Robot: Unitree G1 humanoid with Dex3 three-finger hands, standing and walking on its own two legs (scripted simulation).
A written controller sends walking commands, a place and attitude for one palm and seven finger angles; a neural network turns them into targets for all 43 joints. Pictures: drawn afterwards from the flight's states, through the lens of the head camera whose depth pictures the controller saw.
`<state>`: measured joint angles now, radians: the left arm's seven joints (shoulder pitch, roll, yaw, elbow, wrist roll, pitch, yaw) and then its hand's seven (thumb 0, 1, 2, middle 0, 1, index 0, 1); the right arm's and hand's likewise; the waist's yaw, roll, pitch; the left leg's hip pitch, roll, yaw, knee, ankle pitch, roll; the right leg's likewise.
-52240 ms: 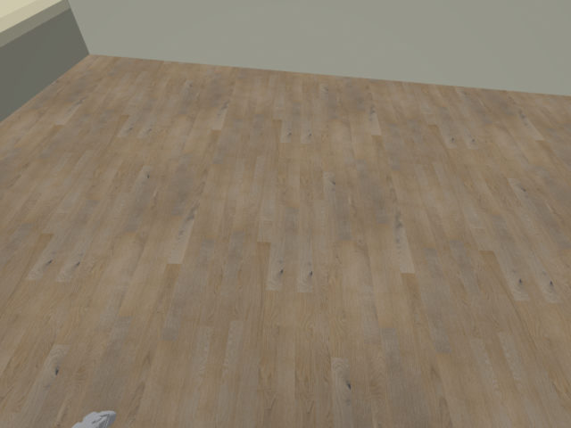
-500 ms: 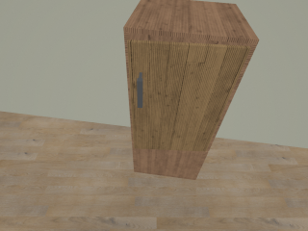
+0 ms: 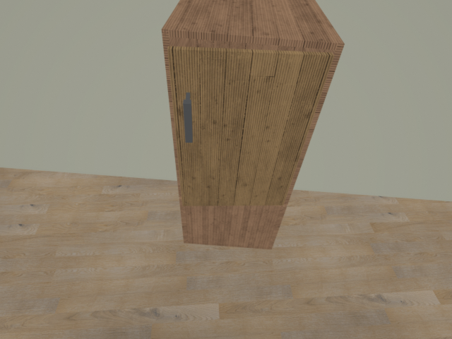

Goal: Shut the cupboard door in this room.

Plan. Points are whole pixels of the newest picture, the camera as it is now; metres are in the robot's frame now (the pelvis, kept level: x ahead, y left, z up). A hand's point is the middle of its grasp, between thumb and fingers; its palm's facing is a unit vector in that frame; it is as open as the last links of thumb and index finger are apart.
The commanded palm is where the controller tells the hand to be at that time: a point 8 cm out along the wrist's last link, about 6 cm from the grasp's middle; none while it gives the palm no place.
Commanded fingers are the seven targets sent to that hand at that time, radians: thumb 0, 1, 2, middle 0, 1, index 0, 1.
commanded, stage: come to a stop and stand still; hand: left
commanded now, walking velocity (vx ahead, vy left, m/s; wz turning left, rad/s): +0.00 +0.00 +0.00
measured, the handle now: (188, 117) +0.63 +0.14 +0.05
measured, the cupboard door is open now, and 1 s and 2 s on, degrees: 6 6 6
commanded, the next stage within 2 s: look again from close up in 0.64 s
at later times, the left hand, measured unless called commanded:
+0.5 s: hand out of the picture -0.12 +0.15 -0.17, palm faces +0.13 -0.98 -0.15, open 7.4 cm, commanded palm none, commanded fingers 0.00 0.90 0.90 -0.20 -0.30 -0.20 -0.30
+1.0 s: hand out of the picture -0.04 +0.16 -0.17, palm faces +0.07 -0.98 -0.17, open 7.4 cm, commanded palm none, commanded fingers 0.00 0.90 0.90 -0.20 -0.30 -0.20 -0.30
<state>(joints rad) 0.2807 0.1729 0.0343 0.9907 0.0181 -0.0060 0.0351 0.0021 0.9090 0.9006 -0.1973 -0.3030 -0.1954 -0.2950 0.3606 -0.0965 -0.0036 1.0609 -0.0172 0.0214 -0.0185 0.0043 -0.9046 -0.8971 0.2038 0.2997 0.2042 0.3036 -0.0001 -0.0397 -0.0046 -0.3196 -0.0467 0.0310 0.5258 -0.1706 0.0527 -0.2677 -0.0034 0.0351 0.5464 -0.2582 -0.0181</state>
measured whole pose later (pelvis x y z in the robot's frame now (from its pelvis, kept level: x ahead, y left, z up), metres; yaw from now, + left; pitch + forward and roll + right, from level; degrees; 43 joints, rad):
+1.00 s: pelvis -0.03 -0.01 +0.01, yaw +2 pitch +0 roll +1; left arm 0.31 0.14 0.01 1.07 0.01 0.00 0.02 0.00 0.91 0.90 -0.20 -0.30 -0.20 -0.30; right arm 0.33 -0.12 0.01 1.07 -0.01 0.00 -0.02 0.00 -0.91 -0.90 0.20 0.30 0.20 0.30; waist 0.00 -0.01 0.02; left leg -0.19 -0.03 -0.02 0.47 -0.27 0.01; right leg -0.31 -0.01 0.03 0.45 -0.14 0.01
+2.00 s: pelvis +0.17 -0.04 +0.01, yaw +5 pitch +2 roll -2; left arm 0.23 0.19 0.06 1.03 0.02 0.01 -0.02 0.02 0.94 0.90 -0.20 -0.30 -0.20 -0.30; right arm 0.35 -0.11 0.00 1.08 -0.04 -0.06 -0.04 0.00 -0.90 -0.90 0.21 0.30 0.21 0.30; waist -0.01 -0.01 0.10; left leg -0.02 0.09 0.07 0.39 -0.40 -0.03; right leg -0.57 -0.07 -0.09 0.83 -0.26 -0.03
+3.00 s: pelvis +0.22 -0.05 +0.01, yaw +6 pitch +0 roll +1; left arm 0.25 0.19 0.03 1.07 0.02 0.03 0.02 0.00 0.91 0.90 -0.20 -0.30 -0.20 -0.30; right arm 0.24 -0.14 -0.02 1.06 -0.01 0.02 -0.03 0.00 -0.93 -0.90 0.20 0.30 0.21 0.30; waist 0.04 -0.06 0.04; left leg -0.21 -0.03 0.05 0.46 -0.25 0.04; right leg -0.25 -0.06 -0.03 0.48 -0.21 0.03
